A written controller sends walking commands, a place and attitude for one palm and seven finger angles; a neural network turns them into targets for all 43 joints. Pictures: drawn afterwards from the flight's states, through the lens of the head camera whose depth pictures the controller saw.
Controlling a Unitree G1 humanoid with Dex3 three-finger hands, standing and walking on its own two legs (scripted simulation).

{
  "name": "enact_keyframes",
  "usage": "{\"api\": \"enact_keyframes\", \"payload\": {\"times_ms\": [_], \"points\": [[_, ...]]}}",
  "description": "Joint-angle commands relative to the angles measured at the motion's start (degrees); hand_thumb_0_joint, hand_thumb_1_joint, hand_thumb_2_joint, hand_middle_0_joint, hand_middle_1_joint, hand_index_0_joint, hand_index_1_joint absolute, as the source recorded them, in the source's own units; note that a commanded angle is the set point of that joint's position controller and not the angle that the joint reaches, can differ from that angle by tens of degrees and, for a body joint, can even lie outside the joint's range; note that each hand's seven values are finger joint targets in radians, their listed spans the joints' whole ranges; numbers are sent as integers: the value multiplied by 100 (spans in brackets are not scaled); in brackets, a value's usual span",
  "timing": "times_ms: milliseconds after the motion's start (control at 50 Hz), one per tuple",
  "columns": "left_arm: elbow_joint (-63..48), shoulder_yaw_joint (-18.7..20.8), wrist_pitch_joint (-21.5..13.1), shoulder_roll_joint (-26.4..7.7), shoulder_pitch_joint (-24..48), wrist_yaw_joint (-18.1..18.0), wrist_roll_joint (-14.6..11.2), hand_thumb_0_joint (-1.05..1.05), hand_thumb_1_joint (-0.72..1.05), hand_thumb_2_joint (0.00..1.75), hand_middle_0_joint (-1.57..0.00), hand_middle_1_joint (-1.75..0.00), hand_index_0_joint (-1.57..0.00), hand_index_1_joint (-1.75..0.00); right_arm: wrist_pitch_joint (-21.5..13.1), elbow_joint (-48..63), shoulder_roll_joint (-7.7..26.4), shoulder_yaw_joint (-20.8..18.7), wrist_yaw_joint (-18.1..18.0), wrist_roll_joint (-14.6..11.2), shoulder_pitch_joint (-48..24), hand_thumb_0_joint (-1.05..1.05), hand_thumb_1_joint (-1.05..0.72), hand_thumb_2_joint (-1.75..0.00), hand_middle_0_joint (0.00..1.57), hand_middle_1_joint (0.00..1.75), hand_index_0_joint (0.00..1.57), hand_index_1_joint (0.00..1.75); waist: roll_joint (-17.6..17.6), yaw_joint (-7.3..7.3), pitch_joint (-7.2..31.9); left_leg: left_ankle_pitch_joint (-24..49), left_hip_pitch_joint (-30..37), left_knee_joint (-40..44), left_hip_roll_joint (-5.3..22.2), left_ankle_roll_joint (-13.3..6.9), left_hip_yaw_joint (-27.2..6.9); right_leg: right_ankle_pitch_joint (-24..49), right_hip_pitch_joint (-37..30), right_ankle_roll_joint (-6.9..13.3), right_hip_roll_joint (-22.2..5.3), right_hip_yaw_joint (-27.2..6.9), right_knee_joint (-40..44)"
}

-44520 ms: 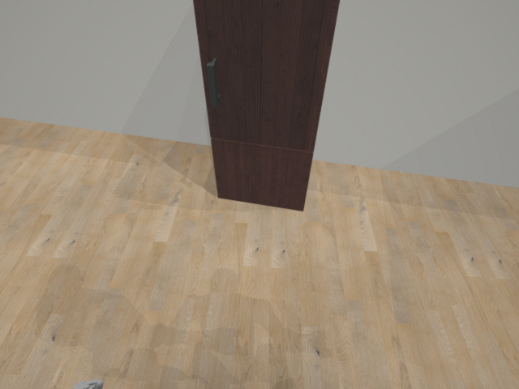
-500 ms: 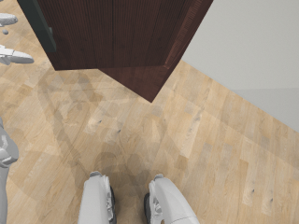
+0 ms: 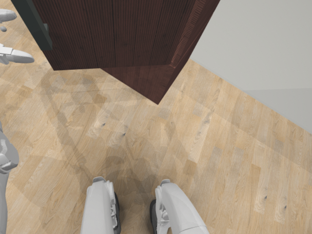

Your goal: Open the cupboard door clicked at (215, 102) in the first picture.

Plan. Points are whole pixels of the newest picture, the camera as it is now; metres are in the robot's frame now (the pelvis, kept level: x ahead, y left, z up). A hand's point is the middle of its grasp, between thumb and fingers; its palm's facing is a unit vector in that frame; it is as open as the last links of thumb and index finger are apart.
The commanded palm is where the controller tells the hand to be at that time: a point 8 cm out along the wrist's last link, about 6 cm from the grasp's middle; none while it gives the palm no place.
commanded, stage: slide the fingers in behind the handle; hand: left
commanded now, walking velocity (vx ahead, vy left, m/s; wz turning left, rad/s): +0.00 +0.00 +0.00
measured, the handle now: (32, 11) +0.60 +0.23 +0.07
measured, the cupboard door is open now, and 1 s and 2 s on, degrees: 41 41 41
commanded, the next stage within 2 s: close the thumb around the handle in 1.52 s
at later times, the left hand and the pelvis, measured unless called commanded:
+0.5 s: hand (21, 29) +0.55 +0.25 +0.07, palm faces +0.10 -0.99 -0.02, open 14.0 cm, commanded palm +0.54 +0.27 +0.07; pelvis +0.00 +0.00 +0.00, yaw +0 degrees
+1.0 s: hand (39, 30) +0.55 +0.22 +0.07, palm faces +0.09 -1.00 -0.01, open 14.0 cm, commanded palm +0.54 +0.23 +0.07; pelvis +0.00 +0.00 +0.01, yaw +1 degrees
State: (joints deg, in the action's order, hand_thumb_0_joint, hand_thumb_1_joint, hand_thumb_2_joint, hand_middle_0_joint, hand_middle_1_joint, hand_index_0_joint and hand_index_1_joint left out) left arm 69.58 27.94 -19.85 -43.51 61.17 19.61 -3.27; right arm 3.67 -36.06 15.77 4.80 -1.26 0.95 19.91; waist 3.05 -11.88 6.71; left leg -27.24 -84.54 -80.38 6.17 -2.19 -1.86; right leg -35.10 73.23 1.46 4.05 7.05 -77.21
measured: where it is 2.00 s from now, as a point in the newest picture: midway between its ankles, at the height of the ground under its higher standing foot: (136, 226)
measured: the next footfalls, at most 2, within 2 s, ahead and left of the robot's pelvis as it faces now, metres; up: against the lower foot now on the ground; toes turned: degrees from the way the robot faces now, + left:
none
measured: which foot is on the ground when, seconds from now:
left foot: down 0.00-1.00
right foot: down 0.00-1.00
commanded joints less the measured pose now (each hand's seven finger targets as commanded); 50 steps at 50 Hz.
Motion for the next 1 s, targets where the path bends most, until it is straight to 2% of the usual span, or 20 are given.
{"api": "enact_keyframes", "payload": {"times_ms": [0, 20, 60, 120, 180, 280, 340, 380, 420, 520, 560, 640, 720, 780, 820, 840, 860, 880, 900, 980], "points": [[-1071, 37, -267, -1270, 2259, -13, -142, 0, -50, 30, -30, -120, -30, -120, -41, 97, 1235, -469, -55, -1, 1228, 0, -90, -90, 20, 30, 20, 30, 1262, -98, 3312, 1855, 4241, 708, -83, -21, -633, 1549, -36, 19, 80, -340, 1149], [-1048, 125, -229, -1424, 2250, -55, -124, 0, -50, 30, -30, -120, -30, -120, -27, 117, 1248, -450, -68, 1, 1250, 0, -90, -90, 20, 30, 20, 30, 1146, -79, 3274, 1820, 4062, 714, -102, -44, -594, 1563, -205, 12, 78, -359, 1160], [-1200, 105, -248, -1356, 2287, -126, -87, 0, -50, 30, -30, -120, -30, -120, -50, 134, 1209, -454, -49, 13, 1259, 0, -90, -90, 20, 30, 20, 30, 1307, -42, 3376, 1902, 4120, 713, -104, -43, -583, 1614, -189, 27, 80, -373, 1128], [-1241, 310, -340, -1635, 2287, -251, -48, 0, -50, 30, -30, -120, -30, -120, -62, 141, 1202, -449, -45, 16, 1227, 0, -90, -90, 20, 30, 20, 30, 1165, -20, 3304, 1813, 3859, 680, -112, -56, -497, 1618, -417, 4, 87, -427, 1167], [-1345, 262, -492, -1550, 2350, -315, -25, 0, -50, 30, -30, -120, -30, -120, -98, 124, 1176, -459, -14, 34, 1207, 0, -90, -90, 20, 30, 20, 30, 1283, -5, 3464, 1879, 3881, 647, -124, -51, -478, 1672, -487, 14, 90, -441, 1122], [-1133, 48, -433, -1216, 2200, -288, -39, 0, -50, 30, -30, -120, -30, -120, -87, 103, 1177, -482, 6, 18, 1223, 0, -90, -90, 20, 30, 20, 30, 1193, -85, 3309, 1832, 3890, 669, -123, -52, -475, 1665, -383, 3, 90, -427, 1161], [-1160, 83, -388, -1290, 2220, -296, -37, 0, -50, 30, -30, -120, -30, -120, -71, 101, 1184, -486, -5, 13, 1239, 0, -90, -90, 20, 30, 20, 30, 1142, -68, 3287, 1748, 3823, 689, -130, -59, -457, 1620, -463, 4, 88, -447, 1196], [-1307, -65, -466, -1014, 2333, -326, -45, 0, -50, 30, -30, -120, -30, -120, -85, 63, 1163, -519, 12, 32, 1249, 0, -90, -90, 20, 30, 20, 30, 1380, -69, 3417, 1874, 4207, 736, -114, -13, -550, 1600, -198, 34, 82, -380, 1142], [-1439, -94, -499, -892, 2402, -383, -76, 0, -50, 30, -30, -120, -30, -120, -89, 14, 1168, -552, 24, 55, 1284, 0, -90, -90, 20, 30, 20, 30, 1308, -117, 3484, 1962, 4369, 743, -104, -16, -586, 1647, -159, 28, 81, -370, 1164], [-1363, -8, -493, -893, 2272, -480, -64, 0, -50, 30, -30, -120, -30, -120, -71, 14, 1145, -548, 57, 69, 1292, 0, -90, -90, 20, 30, 20, 30, 1153, -59, 3416, 1978, 4154, 747, -138, -31, -512, 1738, -418, 17, 80, -395, 1203], [-1486, 1, -566, -803, 2169, -555, -32, 0, -50, 30, -30, -120, -30, -120, -72, 30, 1121, -567, 87, 87, 1298, 0, -90, -90, 20, 30, 20, 30, 1334, 12, 3524, 2143, 4374, 779, -136, -4, -545, 1801, -350, 51, 80, -373, 1151], [-1250, -114, -581, -631, 2070, -624, -47, 0, -50, 30, -30, -120, -30, -120, -59, 35, 1096, -552, 110, 66, 1231, 0, -90, -90, 20, 30, 20, 30, 1015, -63, 3223, 1832, 4017, 802, -161, -24, -472, 1674, -482, 14, 90, -399, 1254], [-1145, -162, -646, -608, 2306, -710, 8, 0, -50, 30, -30, -120, -30, -120, -69, 24, 1111, -554, 97, 88, 1232, 0, -90, -90, 20, 30, 20, 30, 978, -151, 3089, 1628, 3942, 803, -161, -30, -498, 1513, -339, 17, 82, -401, 1247], [-1225, -294, -736, -426, 2381, -744, 23, 0, -50, 30, -30, -120, -30, -120, -74, 4, 1106, -573, 113, 111, 1226, 0, -90, -90, 20, 30, 20, 30, 1231, -154, 3239, 1777, 4218, 803, -156, 2, -551, 1544, -137, 47, 71, -374, 1182], [-1176, -378, -721, -289, 2451, -777, 27, 0, -50, 30, -30, -120, -30, -120, -70, -5, 1099, -584, 126, 122, 1233, 0, -90, -90, 20, 30, 20, 30, 1228, -183, 3220, 1700, 4238, 804, -157, 9, -583, 1483, -63, 41, 69, -362, 1184], [-1173, -263, -711, -416, 2417, -810, 26, 0, -50, 30, -30, -120, -30, -120, -56, -6, 1120, -577, 123, 125, 1263, 0, -90, -90, 20, 30, 20, 30, 1135, -153, 3231, 1735, 4231, 832, -149, 11, -597, 1509, -146, 44, 64, -343, 1177], [-1154, -339, -713, -264, 2406, -817, 12, 0, -50, 30, -30, -120, -30, -120, -63, 16, 1108, -587, 133, 132, 1273, 0, -90, -90, 20, 30, 20, 30, 1170, -170, 3285, 1784, 4262, 814, -164, 1, -595, 1535, -103, 46, 68, -355, 1157], [-1234, -251, -716, -419, 2446, -847, 51, 0, -50, 30, -30, -120, -30, -120, -46, 5, 1128, -586, 132, 147, 1271, 0, -90, -90, 20, 30, 20, 30, 1278, -115, 3390, 1886, 4358, 824, -148, 25, -623, 1578, -98, 56, 52, -334, 1123], [-1310, -409, -704, -216, 2555, -872, 74, 0, -50, 30, -30, -120, -30, -120, -40, 5, 1102, -604, 145, 146, 1279, 0, -90, -90, 20, 30, 20, 30, 1277, -175, 3463, 1884, 4449, 827, -148, 24, -639, 1574, -41, 46, 59, -332, 1129], [-1345, -287, -719, -247, 2387, -1018, 111, 0, -50, 30, -30, -120, -30, -120, -12, 21, 1095, -615, 179, 161, 1294, 0, -90, -90, 20, 30, 20, 30, 1259, -74, 3552, 1979, 4532, 874, -147, 52, -658, 1618, -121, 57, 57, -316, 1125]]}}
